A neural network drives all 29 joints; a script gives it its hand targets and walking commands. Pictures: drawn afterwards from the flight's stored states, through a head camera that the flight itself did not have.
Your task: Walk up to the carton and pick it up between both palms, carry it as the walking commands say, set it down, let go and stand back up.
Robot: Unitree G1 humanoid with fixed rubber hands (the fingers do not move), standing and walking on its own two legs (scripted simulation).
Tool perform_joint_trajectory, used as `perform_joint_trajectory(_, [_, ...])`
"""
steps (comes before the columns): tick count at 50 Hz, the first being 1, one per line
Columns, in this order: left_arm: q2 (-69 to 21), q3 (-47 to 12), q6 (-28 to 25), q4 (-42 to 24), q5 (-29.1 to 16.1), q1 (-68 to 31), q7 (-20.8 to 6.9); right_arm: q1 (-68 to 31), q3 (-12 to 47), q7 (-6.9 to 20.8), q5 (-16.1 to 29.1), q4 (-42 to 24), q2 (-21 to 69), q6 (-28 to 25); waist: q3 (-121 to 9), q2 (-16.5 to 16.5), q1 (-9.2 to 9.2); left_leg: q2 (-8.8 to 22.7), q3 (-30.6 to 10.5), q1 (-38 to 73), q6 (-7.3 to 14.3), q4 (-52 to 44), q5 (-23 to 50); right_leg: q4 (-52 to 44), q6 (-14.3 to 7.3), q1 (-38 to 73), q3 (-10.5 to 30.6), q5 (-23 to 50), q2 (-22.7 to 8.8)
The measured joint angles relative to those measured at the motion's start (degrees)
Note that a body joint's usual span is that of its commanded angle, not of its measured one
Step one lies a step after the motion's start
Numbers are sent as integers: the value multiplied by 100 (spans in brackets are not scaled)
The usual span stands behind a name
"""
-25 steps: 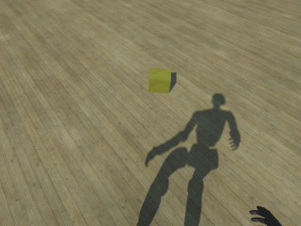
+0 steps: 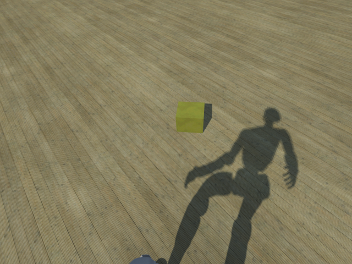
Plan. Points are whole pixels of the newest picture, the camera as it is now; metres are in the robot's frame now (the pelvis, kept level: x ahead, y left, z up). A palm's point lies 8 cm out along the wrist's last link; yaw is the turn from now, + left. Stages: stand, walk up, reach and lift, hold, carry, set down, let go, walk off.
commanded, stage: walk up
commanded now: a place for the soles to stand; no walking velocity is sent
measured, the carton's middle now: (190, 117) +1.25 -0.02 -0.70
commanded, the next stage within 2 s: none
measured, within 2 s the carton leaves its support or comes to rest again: neither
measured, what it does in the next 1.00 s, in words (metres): walks ahead: left foot, then right foot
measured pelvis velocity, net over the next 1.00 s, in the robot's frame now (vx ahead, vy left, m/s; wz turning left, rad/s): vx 0.44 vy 0.01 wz -0.01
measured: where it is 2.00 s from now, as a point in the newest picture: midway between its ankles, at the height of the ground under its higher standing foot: (184, 171)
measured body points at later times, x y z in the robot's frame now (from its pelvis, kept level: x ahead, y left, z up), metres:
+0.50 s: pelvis +0.24 +0.02 +0.00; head +0.26 +0.01 +0.45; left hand +0.34 +0.34 -0.10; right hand +0.27 -0.31 -0.11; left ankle +0.22 +0.15 -0.74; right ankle +0.36 -0.13 -0.72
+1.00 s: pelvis +0.44 +0.01 -0.02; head +0.46 +0.02 +0.43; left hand +0.47 +0.35 -0.12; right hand +0.56 -0.32 -0.11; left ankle +0.54 +0.13 -0.74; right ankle +0.40 -0.12 -0.73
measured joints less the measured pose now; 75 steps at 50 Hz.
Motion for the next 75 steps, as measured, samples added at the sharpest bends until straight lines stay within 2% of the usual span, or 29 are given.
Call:
perform_joint_trajectory(4, [31,3,13,111,15,249,-15,-212,-39,47,-2,-84,23,1,53,-76,113,15,58,38,16,-815,636,-171,120,452,28,-250,16])
perform_joint_trajectory(8, [105,-11,55,219,3,396,16,-312,-43,53,43,-189,13,-81,19,-177,146,-98,206,537,143,-1503,688,111,263,724,52,-786,-62])
perform_joint_trajectory(10, [115,-25,103,251,-26,383,56,-362,-82,-17,2,-282,-15,-168,73,-233,102,-208,244,718,199,-1526,930,1103,178,455,136,-1155,-151])
perform_joint_trajectory(12, [119,-54,172,309,-42,194,109,-354,-74,-93,64,-360,78,-213,185,-360,17,-306,257,793,171,-1281,729,2452,54,-116,395,-1109,-84])
perform_joint_trajectory(14, [117,-76,157,294,-64,97,109,-272,-17,-135,139,-396,167,-206,180,-468,-46,-365,286,1025,151,-1437,545,3071,23,-655,440,-905,-108])
perform_joint_trajectory(16, [91,-82,136,277,-70,45,61,-148,36,-156,149,-421,203,-201,142,-508,-136,-391,328,1297,155,-1705,514,2919,72,-1014,379,-780,-219])
perform_joint_trajectory(22, [29,-25,183,260,39,-275,-98,379,37,-163,136,-411,130,-224,168,-433,-369,-417,373,1985,148,-2162,285,1584,175,-1576,298,-110,-501])
perform_joint_trajectory(26, [46,56,178,255,60,-453,-155,640,42,-125,145,-316,28,-129,106,-292,-522,-307,334,2252,13,-2002,-142,631,156,-1415,204,375,-405])
perform_joint_trajectory(28, [106,99,123,215,64,-501,-139,786,46,-132,152,-279,-8,-96,6,-270,-539,-252,324,2267,-54,-1650,-512,277,72,-1175,158,489,-309])
perform_joint_trajectory(29, [117,121,79,173,81,-539,-99,825,39,-152,145,-256,-32,-79,-7,-198,-535,-160,290,2139,-7,-1189,-767,314,43,-1144,128,784,-240])
perform_joint_trajectory(30, [102,141,33,110,92,-592,-46,799,30,-187,143,-204,-36,-50,22,-123,-508,-101,203,1863,96,-456,-796,554,45,-1188,79,782,-187])
perform_joint_trajectory(32, [36,114,-28,-27,45,-628,29,676,51,-243,150,-117,-43,3,96,-36,-429,-249,-116,1250,205,890,-925,775,73,-1097,59,436,-149])
perform_joint_trajectory(34, [-37,58,-11,-113,-10,-580,71,562,56,-253,148,-103,-52,9,102,51,-355,-251,-174,759,219,1389,-866,670,64,-885,34,258,-110])
perform_joint_trajectory(39, [-27,-16,24,-154,21,-314,74,284,26,-107,39,-71,42,14,58,-15,-169,-58,-3,128,62,541,-376,292,-9,-410,-9,138,-82])
perform_joint_trajectory(43, [46,-15,31,-26,34,-27,34,145,-7,-17,-1,-90,58,41,27,-115,-23,-8,65,138,31,-387,178,154,58,-49,-2,-74,-63])
perform_joint_trajectory(48, [138,-37,73,160,24,232,42,14,-48,7,10,-185,0,-64,-11,-214,32,-155,188,669,153,-1342,335,459,221,205,-11,-622,-118])
perform_joint_trajectory(50, [153,-58,106,227,3,260,75,-49,-71,-65,-12,-264,-19,-150,49,-301,-14,-286,200,814,167,-1383,638,1238,148,0,64,-954,-217])
perform_joint_trajectory(52, [125,-86,183,321,6,161,119,-80,-60,-132,51,-345,45,-190,145,-366,-102,-344,196,908,158,-1223,532,2397,78,-462,235,-1103,-144])
perform_joint_trajectory(54, [113,-109,199,325,-8,103,129,3,-14,-171,95,-408,123,-178,139,-422,-168,-382,177,1120,159,-1348,388,2855,64,-847,274,-1055,-132])
perform_joint_trajectory(58, [18,-90,178,286,0,-12,49,233,66,-182,90,-451,143,-143,90,-399,-311,-429,166,1527,197,-1730,316,2272,155,-1281,185,-805,-311])
perform_joint_trajectory(61, [-37,-62,162,249,23,-135,-10,430,75,-194,110,-437,103,-144,86,-331,-382,-440,162,1759,172,-1869,196,1504,170,-1402,151,-334,-392])
perform_joint_trajectory(64, [-37,-11,98,199,42,-208,-14,569,72,-162,143,-413,50,-60,95,-237,-440,-372,144,1878,107,-1624,-141,684,139,-1227,92,116,-294])
perform_joint_trajectory(66, [41,44,40,135,65,-193,30,692,67,-163,148,-433,29,-1,31,-209,-454,-305,115,1776,149,-1054,-599,365,82,-1019,96,284,-186])
perform_joint_trajectory(67, [60,75,-1,81,81,-197,72,706,59,-178,137,-407,22,25,23,-151,-432,-246,59,1601,237,-551,-852,504,80,-1059,64,598,-131])
perform_joint_trajectory(70, [35,59,-27,-28,58,-241,134,572,69,-225,86,-265,22,101,89,-28,-313,-312,-173,864,281,914,-1146,865,93,-1022,20,260,-75])
perform_joint_trajectory(72, [12,22,4,-63,51,-219,138,469,54,-211,76,-212,11,71,123,24,-229,-263,-139,520,232,1006,-1030,778,63,-858,10,109,-85])
perform_joint_trajectory(75, [58,-1,33,-65,62,-93,129,329,2,-136,34,-195,26,51,138,-39,-94,-187,-70,290,168,523,-873,672,78,-633,64,12,-144])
